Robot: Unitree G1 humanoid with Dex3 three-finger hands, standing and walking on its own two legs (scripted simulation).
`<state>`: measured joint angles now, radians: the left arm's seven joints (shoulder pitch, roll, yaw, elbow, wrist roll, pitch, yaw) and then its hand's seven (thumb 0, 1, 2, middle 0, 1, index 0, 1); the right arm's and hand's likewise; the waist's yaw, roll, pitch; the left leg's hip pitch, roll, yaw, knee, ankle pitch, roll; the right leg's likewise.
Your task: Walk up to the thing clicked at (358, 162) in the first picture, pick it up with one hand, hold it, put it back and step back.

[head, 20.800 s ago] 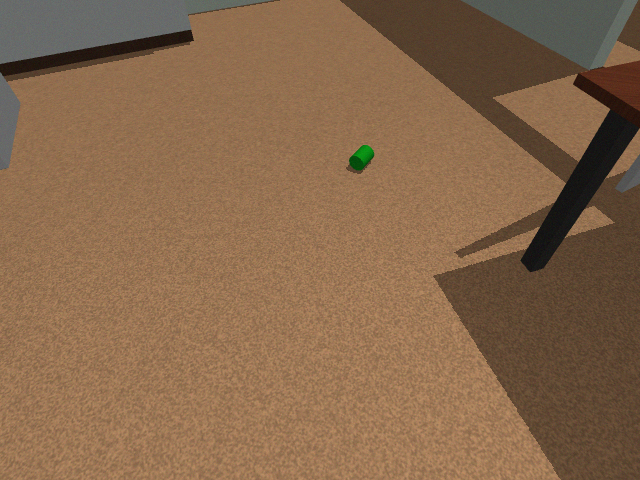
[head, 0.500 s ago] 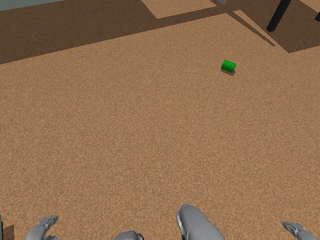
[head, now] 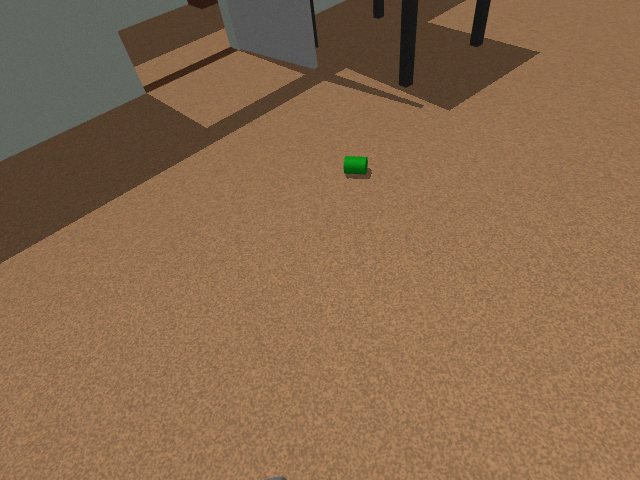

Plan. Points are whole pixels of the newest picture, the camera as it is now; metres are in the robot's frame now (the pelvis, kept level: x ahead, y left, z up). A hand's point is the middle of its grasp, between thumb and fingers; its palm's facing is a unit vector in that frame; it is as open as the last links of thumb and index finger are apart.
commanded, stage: walk up
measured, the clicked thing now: (355, 165) +1.58 -0.11 -0.72
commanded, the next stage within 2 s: none
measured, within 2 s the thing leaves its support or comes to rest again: neither
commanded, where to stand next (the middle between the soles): +0.12 +0.05 m, yaw -16 degrees
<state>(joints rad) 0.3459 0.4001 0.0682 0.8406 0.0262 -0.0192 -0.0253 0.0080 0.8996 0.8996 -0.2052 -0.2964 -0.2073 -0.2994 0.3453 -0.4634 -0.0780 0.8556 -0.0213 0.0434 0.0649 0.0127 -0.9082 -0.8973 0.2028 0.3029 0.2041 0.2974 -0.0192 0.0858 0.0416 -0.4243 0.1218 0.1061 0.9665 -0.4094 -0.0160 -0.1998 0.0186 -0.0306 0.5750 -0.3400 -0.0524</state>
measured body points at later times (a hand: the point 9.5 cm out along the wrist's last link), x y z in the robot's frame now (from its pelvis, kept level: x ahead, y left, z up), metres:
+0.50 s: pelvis +0.08 +0.02 -0.01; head +0.14 +0.01 +0.43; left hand +0.23 +0.30 -0.13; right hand +0.15 -0.30 -0.12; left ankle +0.15 +0.14 -0.73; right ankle +0.05 -0.11 -0.70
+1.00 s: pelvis +0.06 +0.04 -0.02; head +0.11 +0.03 +0.43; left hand +0.25 +0.32 -0.14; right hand +0.05 -0.27 -0.15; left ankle +0.10 +0.18 -0.73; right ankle +0.07 -0.10 -0.73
